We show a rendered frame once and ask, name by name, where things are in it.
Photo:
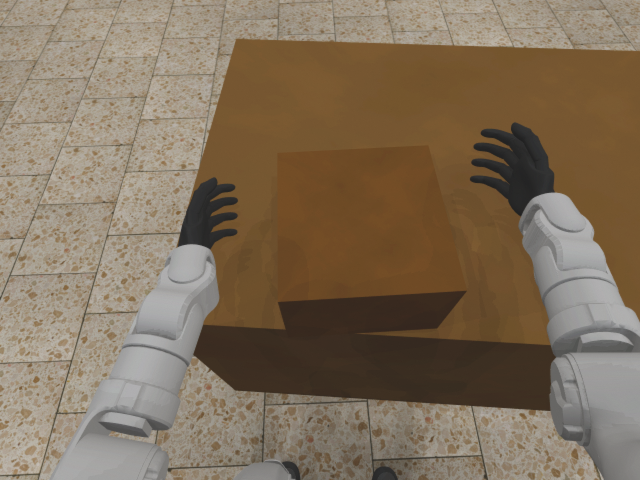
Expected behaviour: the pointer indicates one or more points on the right robot forearm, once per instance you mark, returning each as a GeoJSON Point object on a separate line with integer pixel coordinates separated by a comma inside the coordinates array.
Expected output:
{"type": "Point", "coordinates": [585, 310]}

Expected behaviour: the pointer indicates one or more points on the right robot hand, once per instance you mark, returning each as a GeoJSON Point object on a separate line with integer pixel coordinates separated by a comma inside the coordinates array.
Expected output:
{"type": "Point", "coordinates": [528, 172]}

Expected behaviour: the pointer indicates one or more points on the left robot shin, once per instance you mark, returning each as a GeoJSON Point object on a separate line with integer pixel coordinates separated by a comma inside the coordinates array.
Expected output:
{"type": "Point", "coordinates": [277, 462]}

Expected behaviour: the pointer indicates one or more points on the carton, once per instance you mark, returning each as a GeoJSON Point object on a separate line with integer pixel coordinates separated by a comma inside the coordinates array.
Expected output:
{"type": "Point", "coordinates": [364, 242]}

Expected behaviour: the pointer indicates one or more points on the robot right upper arm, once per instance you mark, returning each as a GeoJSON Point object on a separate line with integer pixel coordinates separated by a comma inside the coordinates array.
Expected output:
{"type": "Point", "coordinates": [595, 401]}

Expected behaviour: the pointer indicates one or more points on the left robot hand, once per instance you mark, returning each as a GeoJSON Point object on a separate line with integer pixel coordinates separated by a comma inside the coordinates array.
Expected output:
{"type": "Point", "coordinates": [197, 224]}

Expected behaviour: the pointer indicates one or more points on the left robot forearm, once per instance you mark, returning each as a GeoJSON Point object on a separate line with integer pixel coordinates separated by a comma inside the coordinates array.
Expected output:
{"type": "Point", "coordinates": [141, 393]}

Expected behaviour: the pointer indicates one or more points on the robot left upper arm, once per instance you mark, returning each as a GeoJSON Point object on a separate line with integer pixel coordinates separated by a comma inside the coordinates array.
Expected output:
{"type": "Point", "coordinates": [103, 457]}

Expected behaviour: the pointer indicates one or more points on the pedestal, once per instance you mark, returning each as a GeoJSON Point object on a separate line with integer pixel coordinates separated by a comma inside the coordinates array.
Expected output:
{"type": "Point", "coordinates": [492, 349]}

